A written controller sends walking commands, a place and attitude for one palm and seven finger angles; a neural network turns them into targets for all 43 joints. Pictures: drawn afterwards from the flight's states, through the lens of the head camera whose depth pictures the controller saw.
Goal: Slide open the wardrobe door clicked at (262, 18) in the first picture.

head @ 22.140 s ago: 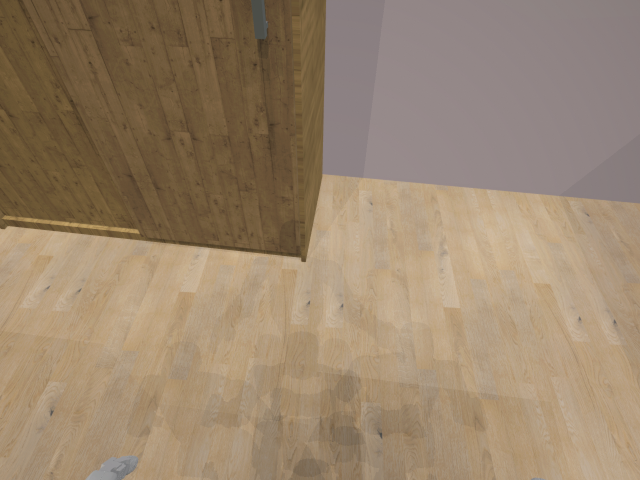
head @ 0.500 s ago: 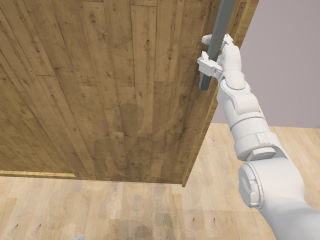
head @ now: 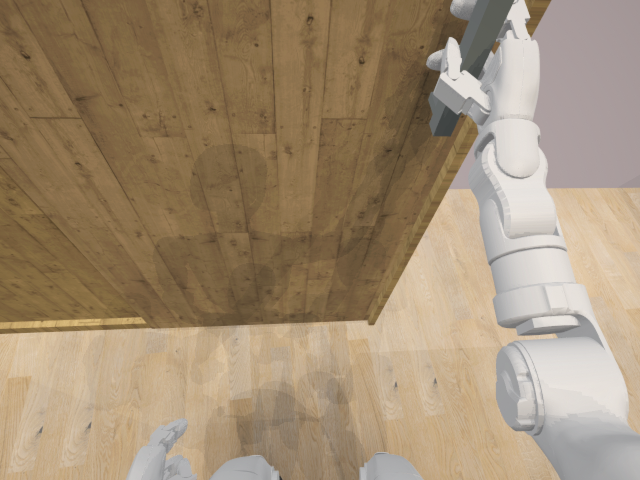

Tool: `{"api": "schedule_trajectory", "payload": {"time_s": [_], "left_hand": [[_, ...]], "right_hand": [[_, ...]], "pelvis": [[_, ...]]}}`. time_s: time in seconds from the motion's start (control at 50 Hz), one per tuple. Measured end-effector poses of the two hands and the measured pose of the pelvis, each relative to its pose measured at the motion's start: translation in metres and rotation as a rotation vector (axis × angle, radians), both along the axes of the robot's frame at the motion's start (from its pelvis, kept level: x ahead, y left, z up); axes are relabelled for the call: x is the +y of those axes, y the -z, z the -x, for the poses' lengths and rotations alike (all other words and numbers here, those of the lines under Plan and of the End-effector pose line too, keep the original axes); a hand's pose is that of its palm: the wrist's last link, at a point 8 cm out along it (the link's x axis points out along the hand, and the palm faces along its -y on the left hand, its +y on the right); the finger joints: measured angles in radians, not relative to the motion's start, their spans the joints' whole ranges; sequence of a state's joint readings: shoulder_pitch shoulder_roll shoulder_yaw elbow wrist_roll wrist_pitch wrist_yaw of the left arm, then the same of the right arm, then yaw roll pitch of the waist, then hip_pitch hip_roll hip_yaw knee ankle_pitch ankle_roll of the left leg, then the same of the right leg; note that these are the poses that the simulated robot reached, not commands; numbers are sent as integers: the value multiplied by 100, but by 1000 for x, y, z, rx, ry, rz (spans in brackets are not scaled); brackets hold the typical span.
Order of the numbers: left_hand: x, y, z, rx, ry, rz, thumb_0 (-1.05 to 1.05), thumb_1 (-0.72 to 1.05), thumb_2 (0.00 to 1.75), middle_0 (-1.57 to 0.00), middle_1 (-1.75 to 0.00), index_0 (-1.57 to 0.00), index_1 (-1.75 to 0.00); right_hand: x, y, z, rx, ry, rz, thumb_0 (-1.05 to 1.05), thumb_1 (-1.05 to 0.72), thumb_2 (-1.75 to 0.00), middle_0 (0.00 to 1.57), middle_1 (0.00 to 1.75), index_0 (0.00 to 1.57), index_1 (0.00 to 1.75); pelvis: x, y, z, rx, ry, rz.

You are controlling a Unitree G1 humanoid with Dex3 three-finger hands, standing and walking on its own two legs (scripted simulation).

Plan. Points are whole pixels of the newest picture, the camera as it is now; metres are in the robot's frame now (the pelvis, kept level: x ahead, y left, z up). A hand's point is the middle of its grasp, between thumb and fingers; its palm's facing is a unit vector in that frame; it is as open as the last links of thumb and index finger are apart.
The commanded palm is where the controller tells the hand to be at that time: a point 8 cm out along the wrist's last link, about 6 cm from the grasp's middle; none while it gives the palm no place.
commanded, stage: step sideways, sliding the door along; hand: right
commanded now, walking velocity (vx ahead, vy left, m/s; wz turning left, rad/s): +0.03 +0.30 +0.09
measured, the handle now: (479, 10) +0.52 -0.12 +0.27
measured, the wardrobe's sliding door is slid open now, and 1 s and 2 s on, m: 0.01 0.21 0.42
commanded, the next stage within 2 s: none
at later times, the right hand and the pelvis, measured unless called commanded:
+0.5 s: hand (406, 74) +0.49 -0.05 +0.22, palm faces +0.32 +0.94 -0.10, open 6.6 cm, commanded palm +0.45 -0.02 +0.23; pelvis +0.08 +0.15 -0.01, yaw -6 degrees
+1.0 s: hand (246, 74) +0.47 +0.11 +0.21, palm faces +0.12 +0.99 -0.03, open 6.6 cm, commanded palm +0.44 +0.13 +0.22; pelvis +0.16 +0.22 -0.01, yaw -4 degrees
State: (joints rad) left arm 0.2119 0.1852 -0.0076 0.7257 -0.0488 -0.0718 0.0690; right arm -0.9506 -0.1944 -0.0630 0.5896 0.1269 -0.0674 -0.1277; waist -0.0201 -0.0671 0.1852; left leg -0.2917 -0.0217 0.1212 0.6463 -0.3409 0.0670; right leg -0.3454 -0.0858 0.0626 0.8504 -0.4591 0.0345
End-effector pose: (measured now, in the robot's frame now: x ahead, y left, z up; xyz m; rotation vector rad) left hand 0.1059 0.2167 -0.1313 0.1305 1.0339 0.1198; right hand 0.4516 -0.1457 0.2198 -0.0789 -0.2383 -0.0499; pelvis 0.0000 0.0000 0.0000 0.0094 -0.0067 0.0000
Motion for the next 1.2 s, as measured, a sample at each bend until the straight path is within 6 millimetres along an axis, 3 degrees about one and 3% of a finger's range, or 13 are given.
{"api": "schedule_trajectory", "payload": {"time_s": [0.1, 0.24, 0.38, 0.44, 0.5, 0.58, 0.66, 0.8, 0.9, 0.98, 1.06, 1.14, 1.2], "left_hand": [[20, -9, -45, -8, 98, -47, 1, 91, 89, -20, -30, -20, -30], [33, -16, -121, -112, 212, -14, 1, 91, 90, -20, -29, -19, -30], [52, -30, -180, -247, 282, 58, 1, 91, 89, -20, -29, -20, -30], [71, -23, -204, -310, 298, 99, 1, 91, 89, -20, -30, -20, -30], [96, -15, -222, -312, 279, 94, 1, 91, 89, -20, -30, -20, -30], [126, -18, -232, -297, 241, 28, 1, 91, 90, -20, -30, -20, -30], [140, -24, -232, -268, 258, -24, 1, 91, 90, -20, -29, -19, -30], [130, -38, -240, -264, 330, 60, 1, 91, 90, -20, -29, -19, -30], [120, -34, -262, -334, 357, 159, 1, 91, 90, -20, -29, -19, -30], [123, -27, -282, -355, 368, 214, 1, 91, 90, -20, -30, -20, -30], [143, -38, -297, -354, 346, 176, 1, 91, 89, -20, -30, -20, -31], [170, -49, -288, -316, 292, 109, 1, 91, 90, -20, -29, -21, -31], [190, -57, -276, -323, 210, 58, 1, 91, 90, -20, -29, -21, -31]], "right_hand": [[4, 1, 1, -24, 20, 20, -5, -76, -86, 42, 140, 14, 140], [10, 4, 1, -84, 15, 35, -5, -76, -85, 44, 140, 12, 135], [24, 6, 1, -120, 103, 50, -5, -73, -86, 45, 140, 17, 131], [34, 7, 0, -145, 180, 57, -6, -70, -85, 46, 140, 20, 129], [46, 7, 2, -145, 252, 56, -6, -68, -85, 46, 140, 21, 128], [63, 6, 4, -138, 268, 43, -6, -68, -85, 46, 140, 21, 131], [81, 9, 6, -175, 206, 24, -5, -70, -82, 46, 140, 19, 129], [124, 11, 8, -205, 119, -10, -4, -73, -79, 46, 140, 18, 122], [161, 13, 9, -238, 79, -14, -5, -72, -80, 46, 140, 17, 124], [193, 13, 10, -254, 58, -12, -5, -72, -81, 46, 140, 17, 127], [223, 11, 13, -229, 3, -50, -3, -72, -81, 43, 140, 19, 131], [248, 10, 15, -202, -91, -74, 0, -71, -77, 37, 139, 23, 131], [261, 10, 16, -209, -185, -44, -1, -67, -73, 32, 139, 20, 124]], "pelvis": [[16, -10, -8, 15, 53, 39], [46, -5, -20, 6, 61, 6], [106, 3, -54, -35, 36, -25], [137, 16, -75, -61, 49, -19], [152, 14, -85, -53, 96, -12], [156, 0, -90, 0, 117, 20], [159, -1, -97, 10, 139, -10], [177, -5, -125, -3, 81, -14], [196, 4, -148, -19, 47, 8], [215, 7, -160, -37, 71, -8], [221, -7, -158, -3, 54, 45], [220, -22, -151, 16, 34, 58], [215, -19, -150, 19, 2, 38]]}}
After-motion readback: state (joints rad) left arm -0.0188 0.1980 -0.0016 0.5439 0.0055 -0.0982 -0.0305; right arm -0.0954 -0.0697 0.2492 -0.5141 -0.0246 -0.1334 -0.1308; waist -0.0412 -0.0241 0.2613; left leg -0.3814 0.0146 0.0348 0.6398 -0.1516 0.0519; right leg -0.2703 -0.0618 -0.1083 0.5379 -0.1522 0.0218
